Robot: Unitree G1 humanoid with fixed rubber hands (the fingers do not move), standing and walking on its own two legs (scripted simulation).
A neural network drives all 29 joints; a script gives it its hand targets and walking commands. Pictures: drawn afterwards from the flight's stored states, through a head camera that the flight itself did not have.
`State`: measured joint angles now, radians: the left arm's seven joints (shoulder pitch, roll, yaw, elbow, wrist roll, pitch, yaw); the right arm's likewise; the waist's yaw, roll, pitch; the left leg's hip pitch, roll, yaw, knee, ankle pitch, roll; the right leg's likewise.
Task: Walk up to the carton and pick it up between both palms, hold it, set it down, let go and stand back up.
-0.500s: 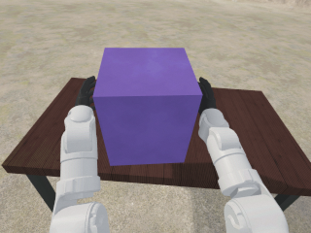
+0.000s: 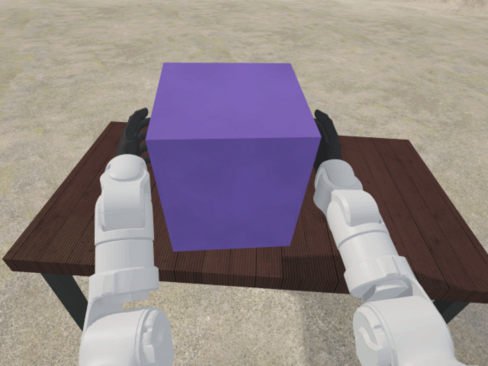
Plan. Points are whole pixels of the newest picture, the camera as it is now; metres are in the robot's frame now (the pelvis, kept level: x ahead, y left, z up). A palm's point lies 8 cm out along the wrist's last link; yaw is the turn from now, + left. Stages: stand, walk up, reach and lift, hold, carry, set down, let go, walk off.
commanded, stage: hold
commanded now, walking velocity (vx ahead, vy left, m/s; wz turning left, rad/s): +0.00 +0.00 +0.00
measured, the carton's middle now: (230, 159) +0.42 +0.00 +0.17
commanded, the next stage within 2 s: none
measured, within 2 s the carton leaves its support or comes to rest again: neither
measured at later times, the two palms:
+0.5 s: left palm (116, 169) +0.35 +0.17 +0.21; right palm (324, 161) +0.35 -0.13 +0.21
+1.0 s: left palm (110, 162) +0.35 +0.17 +0.22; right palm (321, 149) +0.36 -0.12 +0.23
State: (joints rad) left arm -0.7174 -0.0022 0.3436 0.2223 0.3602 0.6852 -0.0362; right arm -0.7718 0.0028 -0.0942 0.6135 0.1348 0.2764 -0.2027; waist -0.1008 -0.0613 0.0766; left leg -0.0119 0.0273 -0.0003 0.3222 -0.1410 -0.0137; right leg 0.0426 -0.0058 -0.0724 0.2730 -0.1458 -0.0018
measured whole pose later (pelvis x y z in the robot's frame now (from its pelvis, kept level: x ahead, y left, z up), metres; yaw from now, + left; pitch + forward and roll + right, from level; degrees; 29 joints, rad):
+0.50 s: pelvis -0.02 +0.00 +0.00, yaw +1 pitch -11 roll +0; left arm -0.69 0.00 0.35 0.10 0.40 0.82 -0.08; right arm -0.77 0.04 -0.11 0.51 0.14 0.40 -0.21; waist -0.10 -0.06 0.09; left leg 0.01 0.02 -0.01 0.30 -0.11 -0.02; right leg 0.04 -0.01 -0.08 0.30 -0.14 -0.01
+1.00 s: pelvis +0.01 -0.01 +0.00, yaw +1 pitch -13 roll -1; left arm -0.64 0.00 0.36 0.03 0.39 0.82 -0.10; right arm -0.73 0.02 -0.02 0.45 0.22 0.39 -0.27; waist -0.11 -0.07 0.06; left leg 0.05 0.03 -0.02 0.33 -0.16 -0.02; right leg 0.12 0.00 -0.09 0.27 -0.17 -0.01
